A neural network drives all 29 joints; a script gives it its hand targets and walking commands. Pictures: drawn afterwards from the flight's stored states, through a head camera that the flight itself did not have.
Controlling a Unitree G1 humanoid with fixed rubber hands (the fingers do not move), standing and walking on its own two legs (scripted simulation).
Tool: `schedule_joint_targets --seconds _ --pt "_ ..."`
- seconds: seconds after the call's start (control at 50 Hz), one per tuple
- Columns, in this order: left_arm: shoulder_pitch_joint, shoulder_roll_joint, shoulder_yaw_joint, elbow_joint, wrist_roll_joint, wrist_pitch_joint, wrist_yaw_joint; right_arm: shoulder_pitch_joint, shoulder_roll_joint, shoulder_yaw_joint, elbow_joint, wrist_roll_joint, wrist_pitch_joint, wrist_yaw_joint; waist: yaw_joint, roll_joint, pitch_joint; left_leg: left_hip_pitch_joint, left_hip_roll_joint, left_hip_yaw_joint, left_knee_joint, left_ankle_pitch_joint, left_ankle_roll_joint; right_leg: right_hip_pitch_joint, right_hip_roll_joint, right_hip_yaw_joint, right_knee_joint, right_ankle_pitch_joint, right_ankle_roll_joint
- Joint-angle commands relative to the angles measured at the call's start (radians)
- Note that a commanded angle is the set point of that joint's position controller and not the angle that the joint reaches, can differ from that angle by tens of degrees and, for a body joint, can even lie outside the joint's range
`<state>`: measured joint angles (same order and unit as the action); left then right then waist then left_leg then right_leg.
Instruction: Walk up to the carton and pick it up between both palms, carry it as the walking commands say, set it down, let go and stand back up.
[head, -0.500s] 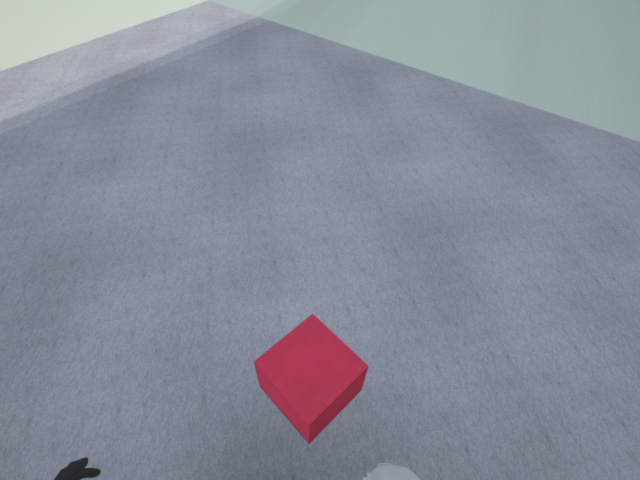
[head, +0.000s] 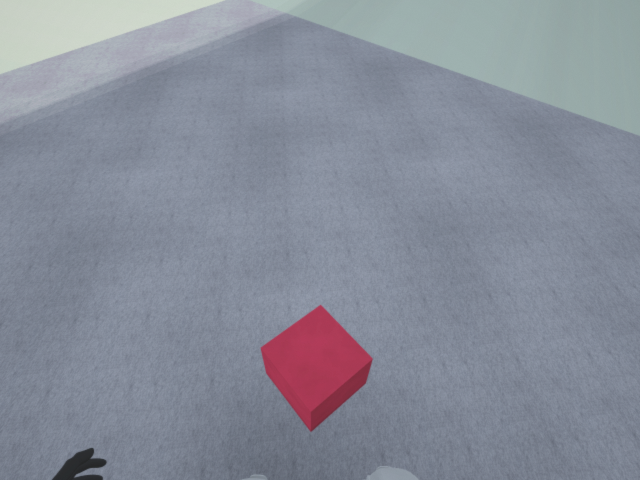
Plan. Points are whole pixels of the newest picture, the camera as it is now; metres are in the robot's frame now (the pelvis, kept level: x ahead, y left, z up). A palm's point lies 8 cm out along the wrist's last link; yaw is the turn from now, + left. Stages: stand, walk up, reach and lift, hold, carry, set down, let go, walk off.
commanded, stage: walk up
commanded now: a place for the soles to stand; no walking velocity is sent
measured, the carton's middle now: (315, 366) +0.54 -0.02 -0.64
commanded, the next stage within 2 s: none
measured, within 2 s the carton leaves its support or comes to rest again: neither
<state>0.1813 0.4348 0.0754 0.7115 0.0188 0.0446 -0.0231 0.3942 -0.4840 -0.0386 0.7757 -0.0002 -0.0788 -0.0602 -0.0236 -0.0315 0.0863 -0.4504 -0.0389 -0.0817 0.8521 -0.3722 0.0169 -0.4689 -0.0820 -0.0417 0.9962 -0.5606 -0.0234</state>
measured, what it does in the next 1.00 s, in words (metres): steps on the spot: left foot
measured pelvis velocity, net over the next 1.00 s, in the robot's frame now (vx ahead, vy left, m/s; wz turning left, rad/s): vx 0.02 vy -0.02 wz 0.06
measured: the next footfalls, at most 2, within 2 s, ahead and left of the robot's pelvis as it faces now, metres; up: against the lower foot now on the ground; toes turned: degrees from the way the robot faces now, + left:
left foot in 0.34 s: +0.10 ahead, +0.15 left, +0.00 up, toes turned -3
left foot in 1.52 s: +0.11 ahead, +0.15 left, +0.00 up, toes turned -2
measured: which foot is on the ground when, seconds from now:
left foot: down 0.00-0.08, up 0.10-0.32, down 0.34-1.00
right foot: down 0.00-1.00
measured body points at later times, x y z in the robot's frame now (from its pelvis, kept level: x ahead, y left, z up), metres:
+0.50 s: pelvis +0.00 -0.02 +0.00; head +0.03 -0.02 +0.45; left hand +0.12 +0.31 -0.09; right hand +0.05 -0.38 -0.08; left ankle +0.05 +0.14 -0.69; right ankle +0.03 -0.13 -0.70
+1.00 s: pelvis +0.02 -0.02 +0.01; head +0.04 -0.01 +0.46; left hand +0.14 +0.32 -0.08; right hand +0.09 -0.37 -0.08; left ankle +0.06 +0.15 -0.66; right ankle +0.03 -0.13 -0.70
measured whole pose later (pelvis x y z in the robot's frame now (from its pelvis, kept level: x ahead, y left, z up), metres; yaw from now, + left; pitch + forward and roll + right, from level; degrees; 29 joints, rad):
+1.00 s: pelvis +0.02 -0.02 +0.01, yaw +4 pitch -2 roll +2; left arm 0.17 0.43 0.08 0.74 0.02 0.02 -0.03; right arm 0.36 -0.49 -0.03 0.81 0.00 -0.07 -0.06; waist 0.00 -0.04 0.09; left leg -0.50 -0.04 -0.12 1.00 -0.48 0.03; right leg -0.35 -0.08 -0.06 0.84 -0.45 -0.02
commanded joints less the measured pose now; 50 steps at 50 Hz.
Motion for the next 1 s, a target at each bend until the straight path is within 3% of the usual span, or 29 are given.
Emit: schedule_joint_targets --seconds 0.0,0.04,0.06,0.08,0.12,0.22,0.26,0.28,0.3,0.32,0.34,0.36,0.44,0.48,0.5,0.54,0.6,0.64,0.66,0.68,0.7,0.72,0.74,0.8,0.82,0.84,0.86,0.88,0.98 --pt "-0.004 0.191 0.089 -0.045 0.009 -0.028 -0.005 -0.058 -0.28 -0.08 -0.056 -0.033 -0.01 -0.014 0.065 0.15 -0.041 -0.139 0.21 -0.48 -0.305 0.032 0.2 0.102 0.056 0.044 -0.121 0.083 -0.026" --pt "0.067 0.208 0.094 -0.036 0.025 -0.042 0.002 -0.046 -0.202 -0.052 -0.055 -0.027 0.002 -0.007 0.097 0.044 -0.078 -0.222 0.11 -0.285 -0.147 0.014 0.109 0.283 0.0 0.16 -0.41 0.002 -0.049" --pt "0.078 0.283 0.109 -0.034 0.04 -0.052 0.007 -0.048 -0.133 -0.035 -0.061 -0.02 0.0 -0.009 0.11 -0.172 -0.073 -0.335 -0.019 -0.118 0.104 -0.04 0.044 0.327 -0.187 0.415 -0.595 -0.178 -0.104" --pt "0.029 0.321 0.11 -0.051 0.026 -0.054 0.004 -0.044 -0.174 -0.049 -0.055 -0.022 0.007 -0.019 0.104 -0.195 -0.015 -0.372 -0.034 0.01 0.221 -0.148 0.012 0.261 -0.349 0.567 -0.722 -0.248 -0.161" --pt "-0.048 0.268 0.1 -0.054 0.01 -0.051 0.001 -0.018 -0.205 -0.067 -0.011 -0.019 0.006 -0.015 0.044 -0.097 0.05 -0.248 0.01 0.024 0.299 -0.131 0.008 0.126 -0.296 0.413 -0.655 -0.073 -0.192" --pt "-0.017 0.265 0.086 -0.063 0.012 -0.046 -0.002 0.063 -0.173 -0.064 0.011 -0.02 -0.007 0.014 0.057 -0.151 -0.035 -0.074 0.023 0.14 0.061 -0.077 0.001 0.185 -0.213 0.188 -0.491 0.152 -0.185" --pt "-0.072 0.245 0.073 -0.072 0.0 -0.036 -0.007 0.125 -0.157 -0.063 0.029 -0.015 -0.02 0.009 0.008 -0.15 -0.074 0.105 -0.009 0.154 -0.129 0.084 0.02 0.122 -0.174 0.113 -0.37 0.194 -0.154" --pt "-0.07 0.223 0.068 -0.078 0.0 -0.029 -0.005 0.15 -0.172 -0.074 0.031 -0.02 -0.025 0.0 -0.002 -0.091 -0.09 0.15 -0.02 0.099 -0.174 0.081 0.039 0.095 -0.138 0.066 -0.259 0.171 -0.117" --pt "-0.078 0.177 0.062 -0.08 0.0 -0.02 -0.002 0.16 -0.226 -0.079 0.037 -0.025 -0.031 -0.006 -0.007 0.046 -0.081 0.156 0.077 -0.162 -0.241 0.095 0.089 0.01 -0.063 0.016 -0.08 0.16 -0.07" --pt "-0.078 0.148 0.057 -0.094 -0.014 -0.014 0.0 0.073 -0.299 -0.088 -0.009 -0.035 -0.035 -0.006 0.023 0.207 -0.02 0.114 0.237 -0.583 -0.368 0.075 0.186 -0.121 0.044 0.026 0.003 0.004 -0.018" --pt "-0.114 0.193 0.069 -0.1 -0.011 -0.007 0.006 0.062 -0.332 -0.09 -0.016 -0.026 -0.029 -0.011 0.006 0.144 -0.014 0.048 0.305 -0.725 -0.415 0.049 0.278 -0.097 0.053 0.113 0.055 -0.121 -0.004" --pt "-0.109 0.195 0.07 -0.095 -0.004 -0.009 0.005 0.016 -0.333 -0.093 -0.024 -0.03 -0.029 -0.017 0.01 0.151 -0.028 0.027 0.311 -0.733 -0.405 0.061 0.302 -0.087 0.043 0.145 0.069 -0.111 0.001" --pt "0.032 0.19 0.08 -0.015 0.008 -0.046 0.003 -0.072 -0.24 -0.058 -0.031 -0.025 -0.004 -0.005 0.093 0.136 -0.069 -0.132 0.146 -0.382 -0.21 0.163 0.149 0.204 0.039 0.09 -0.326 0.06 -0.038" --pt "0.047 0.292 0.102 -0.013 0.025 -0.056 0.007 -0.045 -0.152 -0.036 -0.03 -0.015 0.002 -0.006 0.102 -0.163 -0.051 -0.314 -0.03 -0.057 0.098 0.042 0.043 0.324 -0.206 0.419 -0.618 -0.198 -0.128" --pt "0.024 0.306 0.1 -0.029 0.019 -0.057 0.006 -0.059 -0.18 -0.048 -0.028 -0.015 0.01 -0.012 0.096 -0.153 -0.009 -0.324 -0.025 0.013 0.2 -0.142 0.023 0.258 -0.336 0.516 -0.692 -0.154 -0.173" --pt "-0.038 0.262 0.095 -0.033 0.001 -0.057 0.003 -0.011 -0.201 -0.057 -0.005 -0.01 0.001 -0.007 0.043 -0.107 0.026 -0.217 0.031 0.062 0.253 -0.161 0.009 0.186 -0.322 0.369 -0.598 0.087 -0.237" --pt "-0.051 0.244 0.078 -0.041 0.004 -0.05 0.007 0.043 -0.168 -0.055 0.019 -0.012 -0.017 0.008 0.034 -0.146 0.008 -0.079 0.023 0.128 0.033 -0.066 0.015 0.174 -0.207 0.15 -0.44 0.395 -0.176" --pt "-0.077 0.236 0.068 -0.052 -0.004 -0.038 -0.001 0.115 -0.16 -0.063 0.039 -0.012 -0.024 0.003 -0.002 -0.122 -0.053 0.105 -0.029 0.157 -0.133 0.125 0.028 0.126 -0.151 0.057 -0.294 0.404 -0.135" --pt "-0.06 0.204 0.057 -0.059 -0.007 -0.03 -0.002 0.125 -0.184 -0.069 0.033 -0.016 -0.031 -0.006 0.002 -0.063 -0.099 0.139 -0.019 0.05 -0.178 0.201 0.048 0.12 -0.109 0.019 -0.166 0.388 -0.096" --pt "-0.066 0.17 0.062 -0.074 -0.01 -0.026 0.001 0.121 -0.254 -0.078 0.022 -0.024 -0.036 -0.012 0.01 0.094 -0.102 0.168 0.119 -0.25 -0.218 0.326 0.115 0.009 -0.029 -0.016 -0.004 0.3 -0.045" --pt "-0.072 0.155 0.056 -0.083 -0.016 -0.017 0.006 0.069 -0.311 -0.079 -0.017 -0.027 -0.035 -0.01 0.029 0.151 -0.076 0.134 0.27 -0.618 -0.301 0.349 0.237 -0.085 0.049 0.036 0.02 -0.029 -0.009" --pt "-0.1 0.175 0.06 -0.082 -0.016 -0.008 0.008 0.072 -0.327 -0.084 -0.003 -0.017 -0.032 -0.016 0.007 0.136 -0.1 0.105 0.317 -0.679 -0.336 0.298 0.313 -0.051 0.047 0.112 0.071 -0.147 -0.005" --pt "-0.106 0.172 0.056 -0.083 -0.014 -0.01 0.007 0.029 -0.322 -0.086 -0.007 -0.022 -0.031 -0.022 0.013 0.13 -0.088 0.119 0.311 -0.678 -0.323 0.301 0.311 -0.078 0.039 0.136 0.056 -0.13 -0.005" --pt "0.016 0.178 0.07 -0.023 -0.007 -0.044 0.009 -0.081 -0.257 -0.059 -0.029 -0.017 -0.007 -0.017 0.093 0.166 -0.078 -0.071 0.183 -0.421 -0.173 0.404 0.187 0.168 0.035 0.077 -0.279 0.111 -0.029" --pt "0.068 0.214 0.083 -0.001 0.01 -0.052 0.013 -0.083 -0.187 -0.038 -0.043 -0.011 -0.001 -0.013 0.113 0.051 -0.079 -0.176 0.099 -0.268 -0.05 0.353 0.109 0.273 -0.036 0.187 -0.428 0.098 -0.055" --pt "0.068 0.289 0.104 -0.005 0.021 -0.057 0.013 -0.074 -0.133 -0.026 -0.044 -0.003 0.002 -0.015 0.113 -0.163 -0.062 -0.302 -0.032 -0.08 0.153 0.164 0.043 0.338 -0.214 0.394 -0.591 0.013 -0.108" --pt "0.021 0.304 0.097 -0.024 0.013 -0.058 0.009 -0.071 -0.164 -0.039 -0.04 -0.008 0.013 -0.023 0.096 -0.161 -0.027 -0.315 -0.031 0.005 0.215 -0.16 0.019 0.283 -0.35 0.475 -0.643 0.139 -0.185" --pt "-0.01 0.268 0.092 -0.016 0.003 -0.057 0.004 -0.077 -0.192 -0.048 -0.016 -0.011 0.009 -0.027 0.062 -0.082 -0.007 -0.253 -0.002 0.033 0.289 -0.193 0.017 0.227 -0.342 0.424 -0.603 0.24 -0.212" --pt "-0.074 0.237 0.07 -0.043 0.0 -0.041 0.006 0.041 -0.155 -0.052 0.024 -0.007 -0.016 0.003 0.022 -0.123 0.0 0.011 0.005 0.153 -0.04 0.047 0.017 0.137 -0.18 0.082 -0.384 0.483 -0.162"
